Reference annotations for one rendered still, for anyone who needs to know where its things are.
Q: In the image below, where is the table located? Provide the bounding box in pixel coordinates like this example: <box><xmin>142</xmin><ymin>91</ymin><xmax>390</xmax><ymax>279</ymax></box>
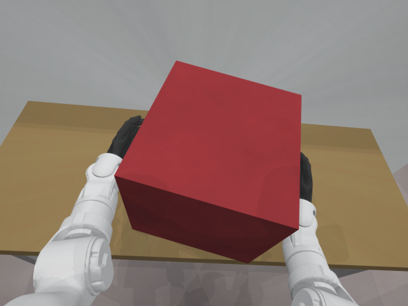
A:
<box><xmin>0</xmin><ymin>101</ymin><xmax>408</xmax><ymax>278</ymax></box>

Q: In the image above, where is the robot right forearm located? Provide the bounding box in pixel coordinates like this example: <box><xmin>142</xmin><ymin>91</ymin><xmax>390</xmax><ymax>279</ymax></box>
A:
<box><xmin>282</xmin><ymin>199</ymin><xmax>357</xmax><ymax>304</ymax></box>

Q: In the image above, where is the left robot upper arm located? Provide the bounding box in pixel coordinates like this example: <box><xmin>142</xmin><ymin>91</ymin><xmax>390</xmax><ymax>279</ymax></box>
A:
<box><xmin>4</xmin><ymin>236</ymin><xmax>114</xmax><ymax>306</ymax></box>

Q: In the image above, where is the right robot upper arm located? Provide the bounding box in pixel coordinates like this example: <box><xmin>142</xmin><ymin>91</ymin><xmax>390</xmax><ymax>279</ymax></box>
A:
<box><xmin>291</xmin><ymin>287</ymin><xmax>359</xmax><ymax>306</ymax></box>

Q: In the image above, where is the carton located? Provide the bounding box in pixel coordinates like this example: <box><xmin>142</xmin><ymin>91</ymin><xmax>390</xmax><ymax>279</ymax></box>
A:
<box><xmin>114</xmin><ymin>61</ymin><xmax>302</xmax><ymax>263</ymax></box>

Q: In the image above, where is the robot left hand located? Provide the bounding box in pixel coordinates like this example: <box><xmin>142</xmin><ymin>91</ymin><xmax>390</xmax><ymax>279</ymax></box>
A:
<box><xmin>107</xmin><ymin>115</ymin><xmax>144</xmax><ymax>159</ymax></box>

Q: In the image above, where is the robot right hand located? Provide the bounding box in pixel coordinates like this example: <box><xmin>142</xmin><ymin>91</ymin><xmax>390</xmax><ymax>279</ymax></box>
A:
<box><xmin>300</xmin><ymin>152</ymin><xmax>312</xmax><ymax>202</ymax></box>

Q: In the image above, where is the robot left forearm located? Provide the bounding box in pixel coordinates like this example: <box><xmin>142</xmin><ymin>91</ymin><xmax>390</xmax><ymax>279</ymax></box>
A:
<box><xmin>33</xmin><ymin>153</ymin><xmax>122</xmax><ymax>292</ymax></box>

